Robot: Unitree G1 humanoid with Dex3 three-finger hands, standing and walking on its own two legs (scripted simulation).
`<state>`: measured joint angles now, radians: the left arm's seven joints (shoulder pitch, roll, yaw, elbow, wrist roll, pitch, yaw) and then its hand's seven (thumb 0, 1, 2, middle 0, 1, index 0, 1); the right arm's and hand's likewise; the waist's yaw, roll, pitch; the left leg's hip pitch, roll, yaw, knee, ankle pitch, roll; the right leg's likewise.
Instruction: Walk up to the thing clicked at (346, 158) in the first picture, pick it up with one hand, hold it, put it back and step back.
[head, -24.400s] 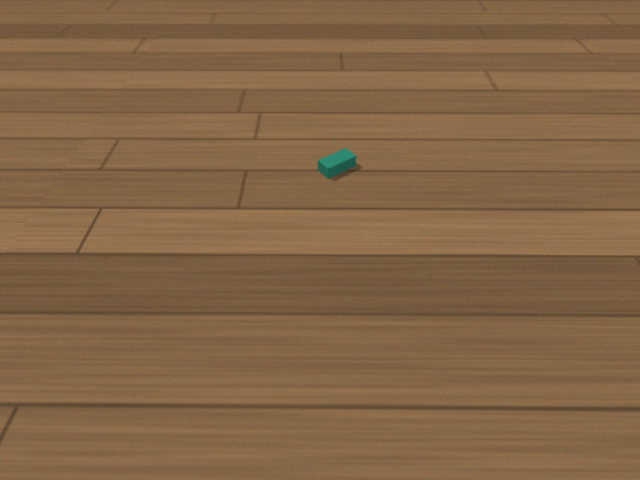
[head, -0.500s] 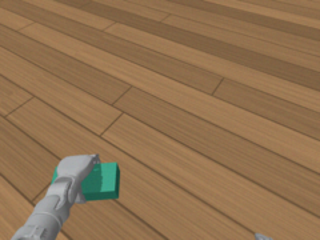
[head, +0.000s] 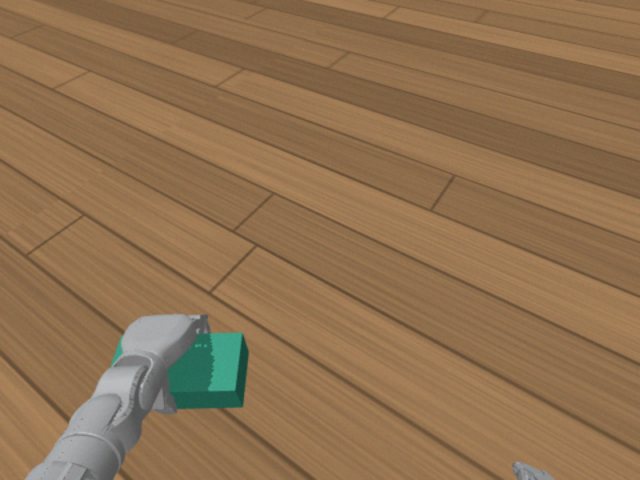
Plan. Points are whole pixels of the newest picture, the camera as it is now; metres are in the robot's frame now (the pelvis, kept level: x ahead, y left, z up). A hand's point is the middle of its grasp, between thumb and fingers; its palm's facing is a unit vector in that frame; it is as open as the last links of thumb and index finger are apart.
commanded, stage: hold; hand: left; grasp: from above
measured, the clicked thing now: (181, 371) +0.31 +0.21 -0.08
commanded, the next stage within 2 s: crouch in 1.38 s
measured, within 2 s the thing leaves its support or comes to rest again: neither
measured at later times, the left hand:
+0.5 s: hand (163, 380) +0.28 +0.22 -0.04, palm faces -0.45 -0.03 -0.89, open 11.4 cm
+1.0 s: hand (166, 387) +0.27 +0.21 -0.03, palm faces -0.46 -0.03 -0.89, open 11.4 cm
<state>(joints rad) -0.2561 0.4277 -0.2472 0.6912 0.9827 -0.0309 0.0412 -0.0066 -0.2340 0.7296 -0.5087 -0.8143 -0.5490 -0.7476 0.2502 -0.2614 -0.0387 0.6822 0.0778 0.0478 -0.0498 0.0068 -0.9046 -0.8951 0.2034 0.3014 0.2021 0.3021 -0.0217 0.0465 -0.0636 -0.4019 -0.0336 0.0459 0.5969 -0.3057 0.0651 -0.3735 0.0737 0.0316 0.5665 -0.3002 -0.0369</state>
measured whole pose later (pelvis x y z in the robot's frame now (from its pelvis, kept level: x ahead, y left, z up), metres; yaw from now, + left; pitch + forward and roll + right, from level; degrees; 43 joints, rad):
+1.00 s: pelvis -0.02 -0.01 +0.01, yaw +1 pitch +1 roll +0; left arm -0.21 0.43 -0.27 0.59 0.97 -0.04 -0.02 -0.01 -0.22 0.71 -0.50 -0.81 -0.54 -0.75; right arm 0.18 -0.26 -0.01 0.67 0.09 0.09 -0.08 0.01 -0.90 -0.89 0.20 0.30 0.20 0.30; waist 0.00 0.05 0.00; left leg -0.26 -0.04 0.04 0.45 -0.22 0.06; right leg -0.24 0.06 0.03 0.45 -0.23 -0.04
